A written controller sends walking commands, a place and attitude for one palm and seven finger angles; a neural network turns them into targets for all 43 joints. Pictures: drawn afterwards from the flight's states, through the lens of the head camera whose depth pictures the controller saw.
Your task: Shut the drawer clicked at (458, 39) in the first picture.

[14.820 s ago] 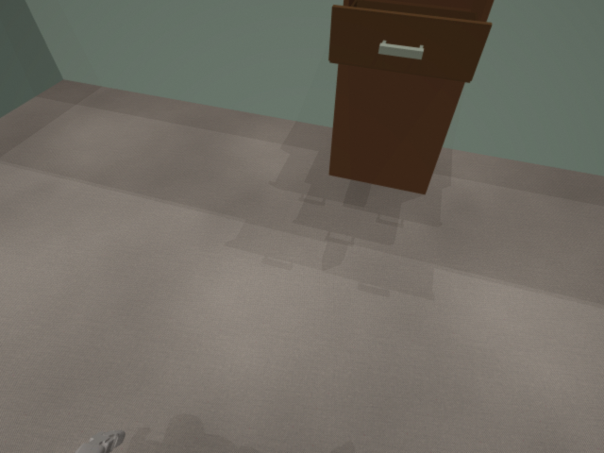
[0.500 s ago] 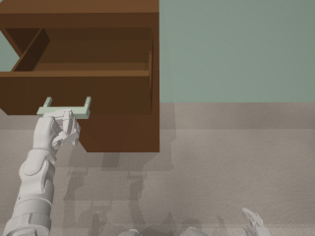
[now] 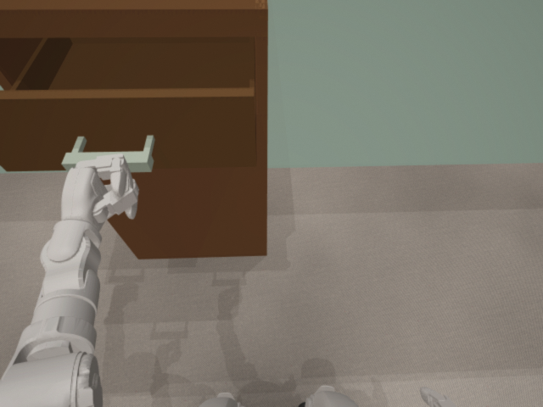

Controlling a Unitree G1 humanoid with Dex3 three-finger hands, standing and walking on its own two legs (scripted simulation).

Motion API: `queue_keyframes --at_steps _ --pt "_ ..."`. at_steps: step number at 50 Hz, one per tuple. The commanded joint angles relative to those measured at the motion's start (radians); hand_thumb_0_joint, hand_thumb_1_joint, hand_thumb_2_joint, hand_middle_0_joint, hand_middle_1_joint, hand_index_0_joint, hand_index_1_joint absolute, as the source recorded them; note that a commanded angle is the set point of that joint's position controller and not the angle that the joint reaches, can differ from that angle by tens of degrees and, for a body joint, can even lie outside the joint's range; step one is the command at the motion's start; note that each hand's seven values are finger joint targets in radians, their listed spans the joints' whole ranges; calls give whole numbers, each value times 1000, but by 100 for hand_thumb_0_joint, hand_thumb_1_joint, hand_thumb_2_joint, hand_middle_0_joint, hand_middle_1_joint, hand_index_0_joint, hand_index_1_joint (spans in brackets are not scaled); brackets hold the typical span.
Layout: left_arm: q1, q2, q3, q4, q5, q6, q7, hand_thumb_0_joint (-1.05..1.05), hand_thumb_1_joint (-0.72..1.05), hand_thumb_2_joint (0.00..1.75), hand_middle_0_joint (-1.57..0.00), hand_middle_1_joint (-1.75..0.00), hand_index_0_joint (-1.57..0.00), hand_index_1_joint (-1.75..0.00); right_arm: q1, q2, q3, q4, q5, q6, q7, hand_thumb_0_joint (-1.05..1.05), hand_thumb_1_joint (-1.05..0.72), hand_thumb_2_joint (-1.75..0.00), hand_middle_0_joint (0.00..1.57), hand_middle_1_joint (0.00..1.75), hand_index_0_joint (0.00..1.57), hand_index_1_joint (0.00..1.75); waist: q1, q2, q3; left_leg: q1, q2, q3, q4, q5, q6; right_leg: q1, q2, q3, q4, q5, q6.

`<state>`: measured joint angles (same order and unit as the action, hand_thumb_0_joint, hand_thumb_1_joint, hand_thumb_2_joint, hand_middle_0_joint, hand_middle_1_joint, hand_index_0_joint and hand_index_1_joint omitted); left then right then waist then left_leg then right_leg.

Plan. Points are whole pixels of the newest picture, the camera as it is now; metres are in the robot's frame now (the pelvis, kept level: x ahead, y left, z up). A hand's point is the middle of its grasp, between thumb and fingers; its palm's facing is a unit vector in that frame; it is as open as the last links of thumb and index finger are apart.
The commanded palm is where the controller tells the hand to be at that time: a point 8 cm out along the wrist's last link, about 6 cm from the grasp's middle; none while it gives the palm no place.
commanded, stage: push the drawer shut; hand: left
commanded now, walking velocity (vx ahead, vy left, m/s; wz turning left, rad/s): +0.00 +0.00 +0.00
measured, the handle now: (112, 152) +0.48 +0.26 +0.07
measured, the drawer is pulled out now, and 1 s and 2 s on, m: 0.15 0.03 0.00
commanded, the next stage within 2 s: pull the fist back off the drawer in 1.54 s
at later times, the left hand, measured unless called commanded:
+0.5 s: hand (138, 161) +0.46 +0.22 +0.07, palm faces +0.04 -1.00 -0.03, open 3.1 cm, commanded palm +0.45 +0.26 +0.07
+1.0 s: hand (142, 134) +0.52 +0.22 +0.07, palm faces +0.04 -1.00 -0.03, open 3.2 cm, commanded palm +0.51 +0.27 +0.07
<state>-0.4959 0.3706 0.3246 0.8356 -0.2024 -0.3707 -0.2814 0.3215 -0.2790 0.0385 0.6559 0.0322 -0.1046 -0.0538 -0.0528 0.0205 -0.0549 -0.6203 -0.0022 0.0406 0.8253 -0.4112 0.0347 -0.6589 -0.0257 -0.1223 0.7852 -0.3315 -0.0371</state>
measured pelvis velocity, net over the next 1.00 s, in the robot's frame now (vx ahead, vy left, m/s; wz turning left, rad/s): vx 0.00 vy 0.01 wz -0.03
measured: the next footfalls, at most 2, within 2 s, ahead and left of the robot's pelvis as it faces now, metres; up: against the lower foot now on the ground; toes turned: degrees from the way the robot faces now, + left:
none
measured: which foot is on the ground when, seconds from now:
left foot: down 0.00-1.00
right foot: down 0.00-1.00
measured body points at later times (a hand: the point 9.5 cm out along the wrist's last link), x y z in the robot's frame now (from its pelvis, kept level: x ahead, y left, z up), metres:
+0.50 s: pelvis +0.00 +0.00 -0.01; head +0.10 +0.01 +0.43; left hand +0.46 +0.27 +0.07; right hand +0.04 -0.27 -0.12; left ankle +0.00 +0.09 -0.70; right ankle +0.03 -0.10 -0.70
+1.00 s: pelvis +0.00 +0.01 -0.01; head +0.14 +0.02 +0.42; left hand +0.51 +0.28 +0.08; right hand -0.01 -0.27 -0.12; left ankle +0.00 +0.09 -0.70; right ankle +0.03 -0.10 -0.70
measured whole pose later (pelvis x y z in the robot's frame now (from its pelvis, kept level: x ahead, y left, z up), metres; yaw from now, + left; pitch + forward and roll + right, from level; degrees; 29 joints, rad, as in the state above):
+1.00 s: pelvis +0.00 +0.01 -0.01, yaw -2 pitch +20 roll -3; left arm -0.92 0.63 0.46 1.25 -0.08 -0.38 -0.30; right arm 0.41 -0.29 0.06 0.64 0.00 0.03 -0.03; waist -0.19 0.02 -0.08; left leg -0.83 0.03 0.04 0.92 -0.45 0.04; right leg -0.84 0.01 -0.12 0.82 -0.33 -0.03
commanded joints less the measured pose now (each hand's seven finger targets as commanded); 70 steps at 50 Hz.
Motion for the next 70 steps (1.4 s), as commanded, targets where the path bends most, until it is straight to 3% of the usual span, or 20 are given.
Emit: queue_keyframes --at_steps 1,7,11,13,16,20,24,28,30,34,36,39,44,47,51,53,55,58,68,70 --pt "-496 236 36 -179 -10 -74 20 0 90 90 -140 -160 -140 -160 63 -151 -60 -84 -3 -23 -4 0 -90 -90 20 30 20 30 -55 10 -337 114 14 -88 -121 227 -17 188 19 104 -75 189 14" --pt "-571 281 62 -85 5 -82 14 0 90 90 -140 -160 -140 -160 81 -153 -54 -73 -6 2 -2 0 -90 -90 20 30 20 30 -65 22 -338 87 13 -86 -109 215 -14 175 21 108 -69 183 12" --pt "-621 314 82 -73 10 -95 4 0 90 90 -140 -160 -140 -160 98 -155 -56 -72 -12 15 0 0 -90 -90 20 30 20 30 -63 72 -397 115 12 -89 -94 259 -15 176 24 112 -56 214 9" --pt "-644 293 63 -45 8 -91 0 0 90 90 -140 -160 -140 -160 102 -155 -54 -69 -12 21 1 0 -90 -90 20 30 20 30 -79 55 -387 107 15 -86 -88 247 -14 156 26 109 -59 203 13" --pt "-671 334 87 0 9 -91 -4 0 90 90 -140 -160 -140 -160 116 -162 -54 -65 -11 31 3 0 -90 -90 20 30 20 30 -87 21 -374 59 15 -84 -81 220 -7 165 30 118 -61 194 16" --pt "-711 366 99 11 25 -95 -9 0 90 90 -140 -160 -140 -160 140 -164 -54 -64 -16 46 6 0 -90 -90 20 30 20 30 -87 88 -420 84 17 -89 -70 264 -11 148 33 114 -44 212 12" --pt "-735 372 96 59 29 -90 -6 0 90 90 -140 -160 -140 -160 157 -169 -56 -56 -19 59 9 0 -90 -90 20 30 20 30 -106 60 -400 62 20 -92 -58 256 -6 122 39 114 -46 200 15" --pt "-807 392 95 64 42 -90 1 0 90 90 -140 -160 -140 -160 172 -174 -57 -53 -21 68 11 0 -90 -90 20 30 20 30 -122 85 -414 49 20 -90 -54 226 -4 110 38 121 -47 179 19" --pt "-813 434 126 61 51 -94 5 0 90 90 -140 -160 -140 -160 188 -180 -59 -50 -26 75 12 0 -90 -90 20 30 20 30 -118 93 -462 79 23 -96 -44 275 -6 111 40 115 -36 205 16" --pt "-850 462 133 116 60 -83 6 0 90 90 -140 -160 -140 -160 202 -181 -52 -47 -28 87 12 0 -90 -90 20 30 20 30 -136 68 -418 7 21 -88 -36 243 1 123 42 125 -44 200 20" --pt "-838 484 151 129 65 -83 6 0 90 90 -140 -160 -140 -160 210 -185 -53 -52 -28 92 13 0 -90 -90 20 30 20 30 -126 89 -437 12 20 -86 -36 245 0 124 42 127 -43 198 19" --pt "-885 492 141 146 77 -79 5 0 90 90 -140 -160 -140 -160 224 -186 -52 -48 -33 99 13 0 -90 -90 20 30 20 30 -147 104 -443 10 23 -88 -23 257 2 104 45 126 -38 203 18" --pt "-899 583 201 165 83 -78 2 0 90 90 -140 -160 -140 -160 244 -194 -48 -54 -37 111 13 0 -90 -90 20 30 20 30 -142 107 -485 -15 23 -83 -8 283 5 141 47 136 -33 238 20" --pt "-911 568 182 173 89 -77 -6 0 90 90 -140 -160 -140 -160 250 -192 -48 -55 -38 119 16 0 -90 -90 20 30 20 30 -146 159 -483 18 28 -87 -7 305 -1 102 49 125 -32 232 18" --pt "-954 540 159 195 89 -69 2 0 90 90 -140 -160 -140 -160 263 -197 -47 -50 -43 128 18 0 -90 -90 20 30 20 30 -173 151 -466 41 34 -100 -2 314 -2 44 54 113 -33 212 21" --pt "-979 542 155 212 97 -62 8 0 90 90 -140 -160 -140 -160 272 -200 -47 -47 -47 131 19 0 -90 -90 20 30 20 30 -183 148 -455 33 35 -103 0 305 -1 26 55 109 -34 197 22" --pt "-1005 597 191 210 105 -65 18 0 90 90 -140 -160 -140 -160 288 -207 -47 -41 -51 134 18 0 -90 -90 20 30 20 30 -182 132 -479 32 37 -112 5 327 -2 38 55 107 -27 214 21" --pt "-1022 549 155 218 113 -64 22 0 90 90 -140 -160 -140 -160 292 -202 -46 -42 -55 140 23 0 -90 -90 20 30 20 30 -194 177 -489 76 40 -117 11 356 -8 -8 58 99 -25 210 21" --pt "-1140 601 165 258 153 -53 53 0 90 90 -140 -160 -140 -160 341 -215 -40 -23 -75 159 31 0 -90 -90 20 30 20 30 -227 217 -509 127 54 -159 35 429 -27 -100 65 76 -8 195 16" --pt "-1188 561 128 264 152 -49 55 0 90 90 -140 -160 -140 -160 346 -215 -40 -15 -74 163 31 0 -90 -90 20 30 20 30 -256 207 -486 126 57 -166 38 418 -26 -140 67 72 -12 181 20"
